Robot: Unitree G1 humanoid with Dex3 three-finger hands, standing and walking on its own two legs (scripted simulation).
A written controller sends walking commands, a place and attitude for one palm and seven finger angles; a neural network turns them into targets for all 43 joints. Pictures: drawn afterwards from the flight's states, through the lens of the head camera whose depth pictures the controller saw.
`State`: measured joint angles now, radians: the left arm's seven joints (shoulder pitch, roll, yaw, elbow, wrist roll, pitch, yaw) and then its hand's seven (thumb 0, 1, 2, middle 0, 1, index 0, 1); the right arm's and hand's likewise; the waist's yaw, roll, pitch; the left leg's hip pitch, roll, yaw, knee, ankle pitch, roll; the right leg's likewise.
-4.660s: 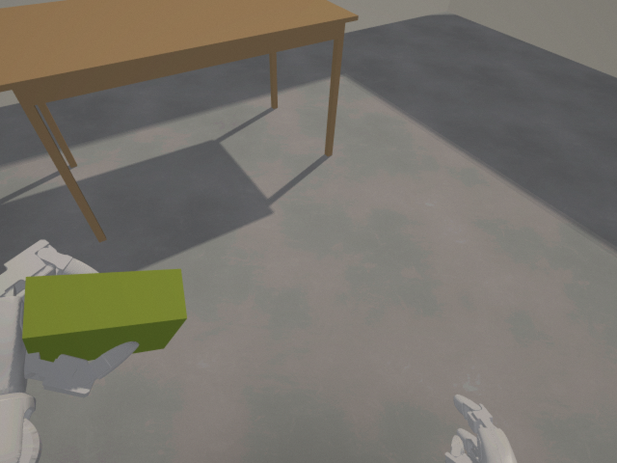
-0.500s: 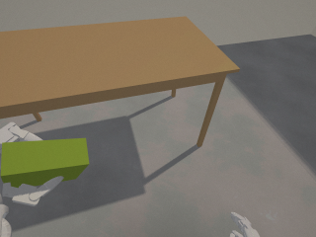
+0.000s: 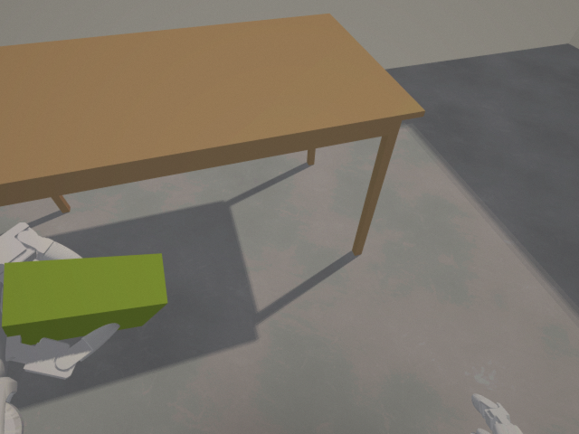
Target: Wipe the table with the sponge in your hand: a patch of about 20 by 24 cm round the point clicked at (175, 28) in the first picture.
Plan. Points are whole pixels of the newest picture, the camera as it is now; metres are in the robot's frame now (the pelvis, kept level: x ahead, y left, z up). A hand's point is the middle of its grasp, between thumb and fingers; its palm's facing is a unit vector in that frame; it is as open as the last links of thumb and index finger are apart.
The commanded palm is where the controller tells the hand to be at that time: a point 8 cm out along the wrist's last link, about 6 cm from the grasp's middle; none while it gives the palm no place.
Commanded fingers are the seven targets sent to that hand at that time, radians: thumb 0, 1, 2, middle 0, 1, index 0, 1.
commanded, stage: take the last steps up to it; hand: left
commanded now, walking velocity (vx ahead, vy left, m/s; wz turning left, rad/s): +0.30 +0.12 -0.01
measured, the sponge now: (109, 298) +0.22 +0.20 +0.14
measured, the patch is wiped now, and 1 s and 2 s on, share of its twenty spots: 0.00 0.00 0.00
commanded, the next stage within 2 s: none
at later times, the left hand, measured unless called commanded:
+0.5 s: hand (94, 245) +0.28 +0.24 +0.15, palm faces +0.37 -0.80 -0.48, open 9.6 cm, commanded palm +0.22 +0.29 +0.17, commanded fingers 0.00 0.10 1.30 -1.20 -1.60 -1.20 -1.60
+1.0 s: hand (93, 159) +0.39 +0.28 +0.18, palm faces +0.34 -0.82 -0.45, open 9.6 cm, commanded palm +0.34 +0.33 +0.17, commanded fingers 0.00 0.10 1.30 -1.20 -1.60 -1.20 -1.60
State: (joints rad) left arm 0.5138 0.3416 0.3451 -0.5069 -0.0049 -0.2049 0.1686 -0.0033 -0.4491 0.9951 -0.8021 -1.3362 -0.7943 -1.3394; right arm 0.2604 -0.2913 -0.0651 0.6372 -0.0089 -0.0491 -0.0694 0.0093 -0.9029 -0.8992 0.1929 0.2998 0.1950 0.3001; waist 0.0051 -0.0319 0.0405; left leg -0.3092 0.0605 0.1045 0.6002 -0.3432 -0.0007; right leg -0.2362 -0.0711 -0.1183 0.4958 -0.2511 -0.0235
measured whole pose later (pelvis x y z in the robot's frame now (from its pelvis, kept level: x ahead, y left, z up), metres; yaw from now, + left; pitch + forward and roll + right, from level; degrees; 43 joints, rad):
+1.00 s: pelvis +0.17 +0.06 +0.00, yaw -3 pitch +1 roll -1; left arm 0.51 0.37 0.37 -0.58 -0.01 -0.22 0.15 0.00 -0.45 1.00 -0.80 -1.34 -0.79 -1.34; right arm 0.21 -0.11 0.03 0.61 0.00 -0.12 -0.04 0.01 -0.90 -0.90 0.20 0.30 0.20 0.30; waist 0.01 0.01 0.06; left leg -0.21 0.09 0.18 0.46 -0.25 0.00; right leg -0.45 -0.08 -0.14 0.82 -0.37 0.04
